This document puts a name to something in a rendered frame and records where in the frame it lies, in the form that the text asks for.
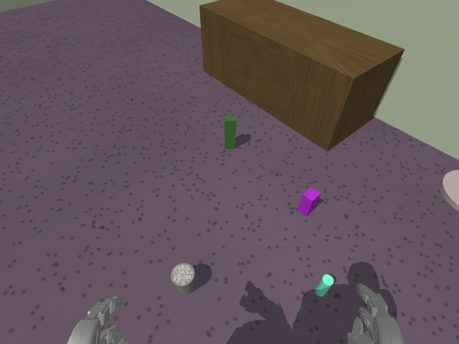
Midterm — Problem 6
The right robot hand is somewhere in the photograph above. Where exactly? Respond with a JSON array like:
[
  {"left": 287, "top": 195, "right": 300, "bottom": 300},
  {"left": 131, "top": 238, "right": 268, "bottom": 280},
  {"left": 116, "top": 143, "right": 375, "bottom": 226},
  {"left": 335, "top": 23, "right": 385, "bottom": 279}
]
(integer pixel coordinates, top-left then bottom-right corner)
[{"left": 347, "top": 283, "right": 404, "bottom": 344}]

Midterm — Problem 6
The left robot hand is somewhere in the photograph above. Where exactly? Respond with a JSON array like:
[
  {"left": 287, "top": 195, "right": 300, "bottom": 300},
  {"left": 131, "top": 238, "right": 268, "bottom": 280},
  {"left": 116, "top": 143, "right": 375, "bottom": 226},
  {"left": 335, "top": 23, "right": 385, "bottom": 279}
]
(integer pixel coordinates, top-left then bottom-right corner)
[{"left": 67, "top": 295, "right": 128, "bottom": 344}]

